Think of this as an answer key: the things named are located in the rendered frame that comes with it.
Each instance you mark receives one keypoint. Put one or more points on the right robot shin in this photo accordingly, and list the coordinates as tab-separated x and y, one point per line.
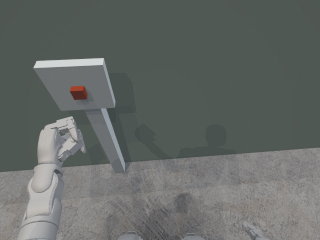
189	234

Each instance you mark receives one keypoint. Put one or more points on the panel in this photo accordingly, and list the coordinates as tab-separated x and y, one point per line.
58	76

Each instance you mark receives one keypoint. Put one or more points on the button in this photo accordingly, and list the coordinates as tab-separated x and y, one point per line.
78	92

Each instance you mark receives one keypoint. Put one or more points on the robot left hand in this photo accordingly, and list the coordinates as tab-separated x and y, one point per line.
54	148

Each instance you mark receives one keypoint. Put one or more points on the robot left forearm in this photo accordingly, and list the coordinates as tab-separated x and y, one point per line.
43	213

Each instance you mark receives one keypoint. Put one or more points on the robot shin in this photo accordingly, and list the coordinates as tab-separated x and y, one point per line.
131	232
189	234

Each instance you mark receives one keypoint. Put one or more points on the left robot shin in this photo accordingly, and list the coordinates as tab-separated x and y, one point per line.
131	232

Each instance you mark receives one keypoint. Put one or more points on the robot right hand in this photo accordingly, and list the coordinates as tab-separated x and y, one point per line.
254	232

